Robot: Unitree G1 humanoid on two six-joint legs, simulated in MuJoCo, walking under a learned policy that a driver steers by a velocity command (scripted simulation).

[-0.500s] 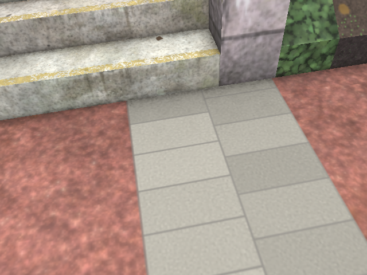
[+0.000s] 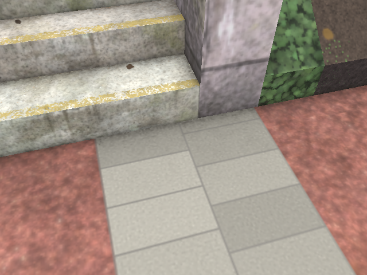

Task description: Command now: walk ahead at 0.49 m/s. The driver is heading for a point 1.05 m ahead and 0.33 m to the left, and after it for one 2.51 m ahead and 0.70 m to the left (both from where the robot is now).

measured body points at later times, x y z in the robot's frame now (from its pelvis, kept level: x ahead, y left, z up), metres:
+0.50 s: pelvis +0.28 -0.07 +0.00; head +0.30 -0.08 +0.45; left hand +0.34 +0.20 -0.13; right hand +0.36 -0.34 -0.14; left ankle +0.24 +0.08 -0.65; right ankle +0.32 -0.16 -0.75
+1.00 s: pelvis +0.52 +0.05 -0.02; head +0.55 +0.07 +0.43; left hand +0.50 +0.33 -0.15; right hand +0.73 -0.17 -0.13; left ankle +0.55 +0.13 -0.75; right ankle +0.46 -0.13 -0.64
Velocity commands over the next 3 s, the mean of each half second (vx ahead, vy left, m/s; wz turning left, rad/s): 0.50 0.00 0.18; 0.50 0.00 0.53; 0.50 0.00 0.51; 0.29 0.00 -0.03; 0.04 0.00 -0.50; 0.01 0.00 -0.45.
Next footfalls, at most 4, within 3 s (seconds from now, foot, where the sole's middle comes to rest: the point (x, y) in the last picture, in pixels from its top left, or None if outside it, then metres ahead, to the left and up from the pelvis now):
0.30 right None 0.36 -0.16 -0.78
0.88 left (145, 257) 0.59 0.14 -0.78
1.38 right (155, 184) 0.91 0.11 -0.78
1.82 left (94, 184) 0.92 0.37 -0.78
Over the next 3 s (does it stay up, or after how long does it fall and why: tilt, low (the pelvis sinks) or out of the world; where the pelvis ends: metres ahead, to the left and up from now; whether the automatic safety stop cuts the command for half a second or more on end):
stays up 0.82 0.22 0.00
